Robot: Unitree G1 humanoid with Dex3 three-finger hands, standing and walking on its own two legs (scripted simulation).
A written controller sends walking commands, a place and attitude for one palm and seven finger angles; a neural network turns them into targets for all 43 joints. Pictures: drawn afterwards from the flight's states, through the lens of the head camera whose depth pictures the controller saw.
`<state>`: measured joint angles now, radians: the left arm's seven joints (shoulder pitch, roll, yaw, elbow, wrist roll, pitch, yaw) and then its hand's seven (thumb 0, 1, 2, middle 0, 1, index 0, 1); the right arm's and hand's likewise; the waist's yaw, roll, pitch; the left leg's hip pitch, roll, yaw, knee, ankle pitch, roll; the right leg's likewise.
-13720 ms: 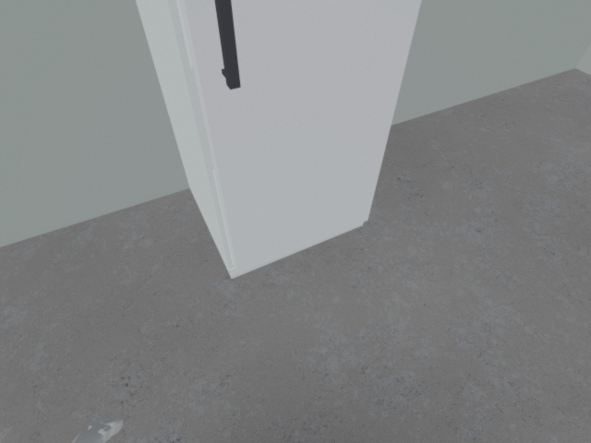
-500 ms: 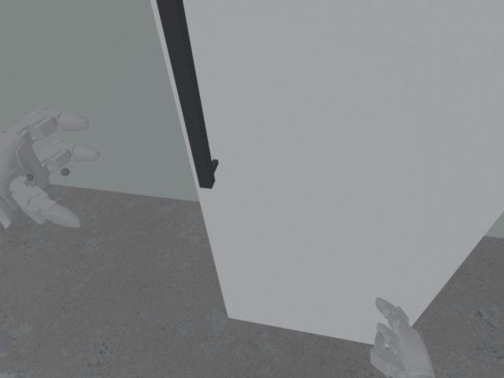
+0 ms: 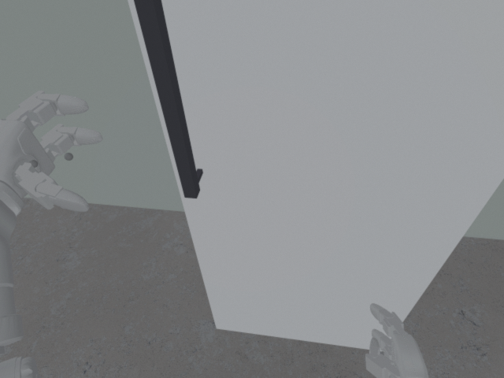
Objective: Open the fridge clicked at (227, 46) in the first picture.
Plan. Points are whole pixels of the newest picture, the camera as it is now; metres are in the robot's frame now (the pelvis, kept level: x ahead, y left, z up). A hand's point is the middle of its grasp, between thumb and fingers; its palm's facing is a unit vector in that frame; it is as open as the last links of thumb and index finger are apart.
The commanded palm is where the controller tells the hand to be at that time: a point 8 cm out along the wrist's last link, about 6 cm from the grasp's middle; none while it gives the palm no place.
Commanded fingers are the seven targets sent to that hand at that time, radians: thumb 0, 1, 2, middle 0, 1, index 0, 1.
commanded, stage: move the hooked fingers beside the handle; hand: left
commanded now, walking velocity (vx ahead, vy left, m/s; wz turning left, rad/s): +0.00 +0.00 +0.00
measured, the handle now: (176, 96) +0.44 +0.15 +0.27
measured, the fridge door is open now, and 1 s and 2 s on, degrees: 0 0 0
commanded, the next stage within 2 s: none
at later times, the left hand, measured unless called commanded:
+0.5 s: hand (104, 155) +0.33 +0.23 +0.23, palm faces +0.00 -0.99 -0.11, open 14.0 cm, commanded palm +0.30 +0.28 +0.24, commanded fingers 0.00 -0.50 0.30 -0.30 -1.20 -0.30 -1.20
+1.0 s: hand (133, 138) +0.38 +0.21 +0.23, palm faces +0.00 -1.00 -0.07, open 14.0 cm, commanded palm +0.35 +0.26 +0.23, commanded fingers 0.00 -0.50 0.30 -0.30 -1.20 -0.30 -1.20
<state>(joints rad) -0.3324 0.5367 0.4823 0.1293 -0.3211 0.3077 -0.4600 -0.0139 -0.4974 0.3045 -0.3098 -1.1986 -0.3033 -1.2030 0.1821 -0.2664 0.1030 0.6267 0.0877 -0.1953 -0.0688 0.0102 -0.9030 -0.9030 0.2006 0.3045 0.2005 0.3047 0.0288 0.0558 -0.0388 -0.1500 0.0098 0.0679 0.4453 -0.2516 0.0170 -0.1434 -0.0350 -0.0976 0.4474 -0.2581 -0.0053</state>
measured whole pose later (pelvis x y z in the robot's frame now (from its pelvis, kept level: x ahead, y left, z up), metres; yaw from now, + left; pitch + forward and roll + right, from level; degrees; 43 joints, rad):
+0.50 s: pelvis -0.01 -0.01 +0.00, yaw +1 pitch -2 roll +0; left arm -0.45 0.49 0.37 0.26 -0.26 0.33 -0.40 -0.01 -0.50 0.30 -0.31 -1.20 -0.30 -1.20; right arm 0.17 -0.27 0.09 0.63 0.09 -0.18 -0.09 0.01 -0.90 -0.90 0.20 0.30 0.20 0.30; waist 0.03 0.07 -0.02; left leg -0.17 0.01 0.05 0.45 -0.24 0.01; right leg -0.17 -0.04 -0.11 0.47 -0.26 -0.01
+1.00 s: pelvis +0.00 -0.01 +0.00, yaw +0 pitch -1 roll +0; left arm -0.60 0.48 0.34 0.46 -0.23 0.27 -0.34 -0.01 -0.50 0.30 -0.31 -1.20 -0.30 -1.20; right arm 0.23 -0.29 0.07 0.65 0.10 -0.15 -0.09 0.01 -0.90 -0.90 0.20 0.30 0.20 0.30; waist -0.01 0.06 -0.03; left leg -0.18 0.02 0.07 0.44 -0.24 0.01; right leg -0.19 -0.03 -0.09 0.47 -0.26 -0.02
